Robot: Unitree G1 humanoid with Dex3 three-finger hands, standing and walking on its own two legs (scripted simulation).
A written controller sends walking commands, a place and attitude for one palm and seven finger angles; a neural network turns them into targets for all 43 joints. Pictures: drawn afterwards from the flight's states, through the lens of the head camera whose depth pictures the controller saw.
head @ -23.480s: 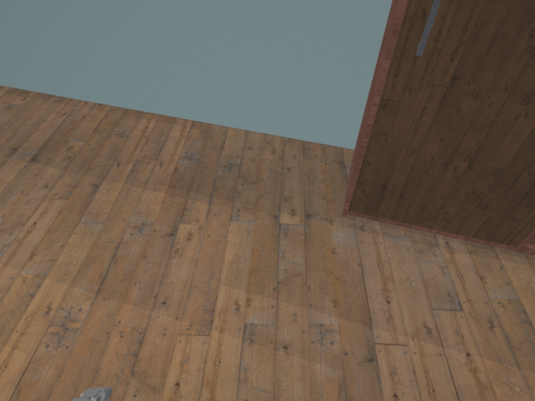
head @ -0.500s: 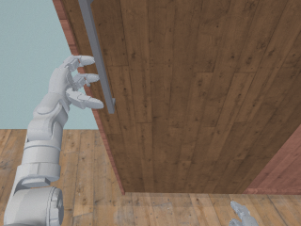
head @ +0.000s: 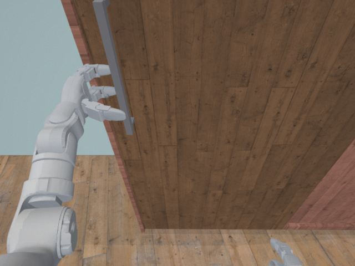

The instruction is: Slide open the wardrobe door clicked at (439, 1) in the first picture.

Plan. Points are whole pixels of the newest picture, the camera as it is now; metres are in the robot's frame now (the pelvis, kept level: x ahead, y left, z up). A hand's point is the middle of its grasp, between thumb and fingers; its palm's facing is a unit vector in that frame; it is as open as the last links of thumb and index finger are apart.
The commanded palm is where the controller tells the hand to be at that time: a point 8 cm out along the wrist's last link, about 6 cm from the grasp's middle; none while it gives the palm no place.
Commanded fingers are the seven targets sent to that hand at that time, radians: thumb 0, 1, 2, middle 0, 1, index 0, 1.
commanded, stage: feel for the door with the fingertips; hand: left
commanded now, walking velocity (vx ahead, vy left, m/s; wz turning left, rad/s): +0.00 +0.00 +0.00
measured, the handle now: (119, 77) +0.46 +0.16 +0.23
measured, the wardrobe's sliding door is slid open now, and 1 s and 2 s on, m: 0.00 0.00 0.00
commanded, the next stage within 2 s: slide the fingers in behind the handle in 0.16 s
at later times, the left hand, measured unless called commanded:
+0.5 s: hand (106, 94) +0.42 +0.19 +0.21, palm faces +0.06 -1.00 +0.01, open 13.7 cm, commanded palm +0.39 +0.24 +0.21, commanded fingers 0.00 -0.50 0.30 -0.30 -1.20 -0.30 -1.20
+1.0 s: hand (113, 95) +0.41 +0.17 +0.21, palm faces +0.04 -1.00 +0.01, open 14.0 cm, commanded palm +0.39 +0.22 +0.21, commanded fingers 0.00 -0.50 0.30 -0.30 -1.20 -0.30 -1.20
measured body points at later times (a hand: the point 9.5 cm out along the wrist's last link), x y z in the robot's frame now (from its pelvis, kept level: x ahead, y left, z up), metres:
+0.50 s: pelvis +0.00 +0.01 +0.00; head -0.02 -0.01 +0.45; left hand +0.41 +0.24 +0.21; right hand +0.13 -0.24 -0.11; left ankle +0.02 +0.11 -0.74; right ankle -0.02 -0.08 -0.74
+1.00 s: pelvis +0.00 +0.01 +0.00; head -0.02 +0.00 +0.45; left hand +0.40 +0.22 +0.22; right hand +0.16 -0.23 -0.10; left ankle +0.02 +0.11 -0.74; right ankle -0.02 -0.08 -0.74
